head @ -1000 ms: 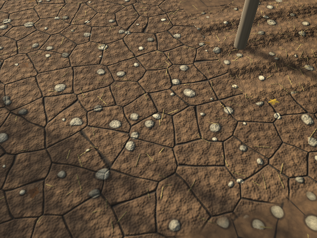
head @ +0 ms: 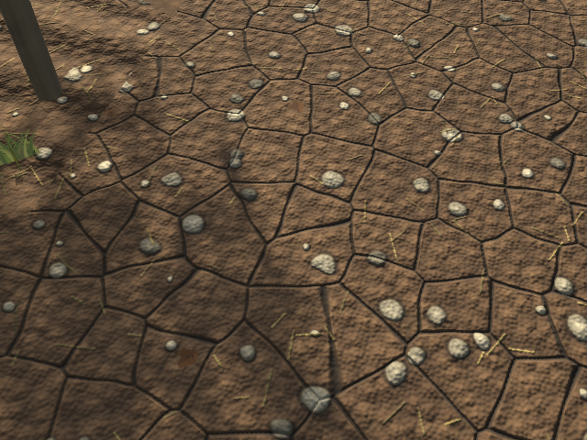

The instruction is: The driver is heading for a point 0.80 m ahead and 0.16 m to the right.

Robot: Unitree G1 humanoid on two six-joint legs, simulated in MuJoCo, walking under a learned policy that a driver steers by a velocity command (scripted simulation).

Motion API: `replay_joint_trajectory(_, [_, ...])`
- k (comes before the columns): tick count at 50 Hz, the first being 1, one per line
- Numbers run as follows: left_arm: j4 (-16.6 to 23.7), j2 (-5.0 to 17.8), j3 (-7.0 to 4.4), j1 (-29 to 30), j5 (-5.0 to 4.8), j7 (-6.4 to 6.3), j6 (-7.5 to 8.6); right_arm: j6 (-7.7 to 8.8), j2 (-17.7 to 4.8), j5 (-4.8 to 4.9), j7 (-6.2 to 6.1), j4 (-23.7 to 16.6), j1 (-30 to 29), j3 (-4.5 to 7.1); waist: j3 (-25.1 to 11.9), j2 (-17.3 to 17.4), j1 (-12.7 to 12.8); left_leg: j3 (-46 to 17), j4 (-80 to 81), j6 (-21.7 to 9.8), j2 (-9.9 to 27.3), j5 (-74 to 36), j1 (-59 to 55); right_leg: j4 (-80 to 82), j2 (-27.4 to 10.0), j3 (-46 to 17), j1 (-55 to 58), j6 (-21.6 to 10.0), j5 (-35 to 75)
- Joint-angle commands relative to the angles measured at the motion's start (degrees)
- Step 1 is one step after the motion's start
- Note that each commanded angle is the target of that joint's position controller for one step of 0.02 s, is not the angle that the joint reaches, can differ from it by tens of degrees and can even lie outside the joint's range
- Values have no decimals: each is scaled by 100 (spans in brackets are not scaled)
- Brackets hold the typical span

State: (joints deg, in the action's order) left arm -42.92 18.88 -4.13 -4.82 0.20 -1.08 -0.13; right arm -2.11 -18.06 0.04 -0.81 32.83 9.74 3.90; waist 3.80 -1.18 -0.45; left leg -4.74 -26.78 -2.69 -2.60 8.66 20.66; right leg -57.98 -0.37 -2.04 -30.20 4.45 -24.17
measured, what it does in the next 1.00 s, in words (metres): steps on the spot: right foot, then left foot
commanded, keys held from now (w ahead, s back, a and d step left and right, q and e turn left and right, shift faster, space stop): q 0.06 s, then no key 0.94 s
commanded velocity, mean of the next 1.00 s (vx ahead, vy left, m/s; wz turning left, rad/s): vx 0.01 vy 0.00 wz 0.18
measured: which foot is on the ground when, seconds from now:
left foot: down 0.00-0.22, up 0.24-0.48, down 0.50-1.00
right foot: up 0.00-0.18, down 0.20-1.00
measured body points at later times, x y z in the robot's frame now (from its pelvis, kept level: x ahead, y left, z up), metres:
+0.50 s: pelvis +0.01 -0.03 +0.00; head +0.04 -0.03 +0.45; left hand +0.11 +0.25 -0.11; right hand +0.19 -0.28 -0.11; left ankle -0.03 +0.11 -0.74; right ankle +0.04 -0.15 -0.74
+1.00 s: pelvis +0.01 +0.00 +0.00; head +0.01 +0.00 +0.45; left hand +0.04 +0.28 -0.14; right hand +0.14 -0.24 -0.13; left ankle -0.03 +0.11 -0.74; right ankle +0.04 -0.15 -0.74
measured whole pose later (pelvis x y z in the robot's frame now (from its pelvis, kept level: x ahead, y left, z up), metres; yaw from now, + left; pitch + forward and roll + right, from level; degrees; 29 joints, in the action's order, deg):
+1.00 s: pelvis +0.01 +0.00 +0.00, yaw +8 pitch -2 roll +0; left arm -55.4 14.8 -2.1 -10.7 0.3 -1.7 -0.4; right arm 0.0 -12.8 -0.7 -1.3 47.1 13.2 1.4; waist 2.3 0.1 1.2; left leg -3.4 -29.6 -0.1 -1.2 17.6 10.0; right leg -28.5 -2.1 -1.7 -12.3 2.8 -14.3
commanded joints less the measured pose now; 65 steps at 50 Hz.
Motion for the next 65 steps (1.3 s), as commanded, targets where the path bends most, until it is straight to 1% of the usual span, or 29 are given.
replay_joint_trajectory(1, [294, 355, -72, -152, -8, -17, 36, 52, -999, 18, -94, -393, -140, 317, -1194, 850, 71, -1432, 563, -1093, 1253, -1680, -1002, 712, 67, -171, 186, 61, 295])
replay_joint_trajectory(3, [325, 349, -61, -76, -19, 14, 35, 22, -1037, 21, -102, -385, -145, 336, -1163, 950, 17, -1641, 575, -1071, 1215, -1184, -844, 1144, 145, -209, 443, 40, 389])
replay_joint_trajectory(7, [335, 391, -76, -148, -51, 106, 64, -15, -899, 6, -45, -324, -154, 268, -1120, 1093, -58, -1952, 414, -976, 1238, -827, -788, 1874, 122, -138, 914, -93, 438])
replay_joint_trajectory(9, [291, 294, -67, -377, -24, 164, 113, -40, -789, 51, -42, -295, -263, 206, -1053, 1056, 132, -1929, 187, -756, 1056, -666, -596, 2964, 133, 12, 1541, -274, 1129])
replay_joint_trajectory(10, [296, 366, -83, -440, 47, 167, 130, -30, -658, 49, -48, -227, -96, 161, -998, 871, 135, -1820, 24, -497, 852, -214, -367, 3457, -95, -147, 1946, -429, 1626])
replay_joint_trajectory(11, [377, 725, -133, -501, 172, 140, 129, -4, -396, -45, -50, -204, 135, 78, -1028, -47, -22, -1277, -828, -113, 346, 842, 75, 3845, -1102, -1131, 2333, -770, 2178])
replay_joint_trajectory(12, [300, 937, -157, -294, 275, 135, 116, 36, -438, -14, -64, -344, 135, 103, -668, -1351, -265, -427, -1329, 181, -320, 2110, 571, 4129, -1881, -2193, 1833, -1655, 2489])
replay_joint_trajectory(13, [459, 634, -86, -96, 276, 118, 160, 63, -844, -74, -104, -249, 17, 215, -592, -1139, -21, -499, -2345, 419, -86, 2527, 488, 4280, -2080, -2410, 1571, -2047, 2347])
replay_joint_trajectory(14, [461, 595, -73, -34, 208, 89, 178, 55, -1019, -3, -106, -168, -2, 312, -516, -906, -10, -506, -2955, 500, -114, 2396, 618, 4218, -1883, -2148, 1628, -1981, 2298])
replay_joint_trajectory(15, [451, 606, -76, 36, 121, 62, 184, 15, -907, 10, -128, -26, 107, 318, -509, -692, -60, -532, -3235, 598, -96, 2230, 692, 4124, -1629, -1814, 1747, -1799, 2233])
replay_joint_trajectory(16, [425, 520, -49, 91, 27, 47, 194, -24, -777, -11, -141, 17, 149, 294, -459, -673, -61, -600, -3336, 687, -33, 2032, 810, 4020, -1534, -1634, 1902, -1702, 2405])
replay_joint_trajectory(18, [352, 335, 21, 59, 3, 37, 155, -48, -401, 10, -123, 107, 198, 176, -499, -640, -71, -388, -2902, 806, 37, 1862, 570, 3877, -1225, -1126, 2022, -1593, 2929])
replay_joint_trajectory(20, [296, 314, 21, 6, 10, 43, 84, -18, -122, 8, -85, 93, 19, 50, -648, -849, 52, 36, -1839, 845, 225, 1789, 100, 3699, -1007, -797, 2190, -1502, 3228])
replay_joint_trajectory(21, [244, 371, 5, -150, 14, 45, 46, -3, -86, 25, -73, 83, -93, 27, -709, -941, 169, 159, -1370, 846, 234, 1756, -95, 3623, -1013, -806, 2287, -1532, 3369])
replay_joint_trajectory(22, [199, 437, -8, -261, -1, 49, 14, 3, -144, 58, -66, 125, -71, 44, -762, -972, 203, 250, -891, 832, 208, 1512, -293, 3541, -1035, -857, 2367, -1552, 3444])
replay_joint_trajectory(23, [174, 455, -1, -258, -41, 53, -7, 6, -176, 73, -59, 224, 77, 60, -776, -935, 116, 345, -176, 772, 176, 953, -601, 3445, -1006, -848, 2350, -1508, 3433])
replay_joint_trajectory(24, [124, 417, 21, -326, -83, 62, -3, 10, -204, 49, -52, 326, 203, 61, -740, -857, 47, 377, 626, 667, 159, 209, -995, 3410, -953, -826, 2236, -1381, 3336])
replay_joint_trajectory(25, [62, 365, 47, -515, -76, 76, 52, 12, -375, -9, -65, 326, 194, 76, -777, -667, 102, 91, 800, 517, 337, -367, -1448, 3435, -912, -850, 1989, -1126, 3013])
replay_joint_trajectory(26, [73, 279, 92, -564, 44, 118, 141, 3, -690, -63, -110, 273, 235, 118, -939, -105, 206, -381, 504, 327, 834, -1617, -1911, 3211, -714, -608, 1649, -821, 2561])
replay_joint_trajectory(27, [43, 101, 127, -733, 83, 150, 207, -1, -784, -86, -90, 415, 144, 151, -985, 818, 471, -380, 158, 17, 863, -1102, -1501, 3363, -272, -106, 1799, -515, 1602])
replay_joint_trajectory(28, [-2, 261, 124, -390, 126, 150, 212, 26, -448, -89, -26, 340, 35, 89, -842, 626, 194, -367, 257, -65, 748, -440, -1174, 3225, -189, 9, 1982, -309, 1413])
replay_joint_trajectory(29, [-12, 283, 107, -222, 103, 148, 198, 58, -293, -139, -5, 398, 55, 33, -707, 512, 150, -366, 336, -3, 712, -97, -1006, 3189, -172, 36, 1982, -268, 1428])
replay_joint_trajectory(30, [-46, 234, 116, -168, 73, 118, 165, 92, -351, -149, -10, 431, 59, 37, -589, 467, 138, -324, 358, 70, 646, 2, -879, 3149, -186, 39, 1981, -298, 1505])
replay_joint_trajectory(31, [-67, 235, 116, -193, 65, 95, 119, 132, -350, -128, -9, 466, 63, 30, -448, 502, 137, -324, 370, 107, 634, -38, -794, 3142, -182, 28, 1923, -312, 1598])
replay_joint_trajectory(33, [-153, 206, 117, -269, 52, 60, 80, 186, -294, -114, -32, 553, 176, -4, -359, 541, 156, -301, 362, 144, 608, -25, -690, 3159, -196, 11, 1941, -331, 1601])
replay_joint_trajectory(37, [-374, 184, 109, -339, 44, 11, 53, 222, -244, -103, -59, 658, 215, -42, -251, 411, 155, -300, 390, 144, 570, 164, -603, 3192, -189, 13, 1953, -273, 1560])
replay_joint_trajectory(45, [-834, 216, 83, -462, 19, -60, 38, 275, -171, -80, -67, 971, 310, -77, -279, 213, 148, -207, 379, 138, 481, 40, -697, 3249, -206, 3, 2016, -211, 1679])
replay_joint_trajectory(55, [-1330, 194, 88, -616, -4, -130, 12, 286, -115, -51, -85, 1484, 436, -108, -252, 185, 153, -55, 393, 162, 374, -114, -766, 3298, -191, 27, 2037, -232, 1749])
replay_joint_trajectory(65, [-1655, 103, 117, -758, -12, -168, -15, 285, -91, -29, -113, 1967, 574, -156, -174, 158, 146, 42, 428, 189, 312, -103, -746, 3335, -156, 67, 2028, -260, 1759])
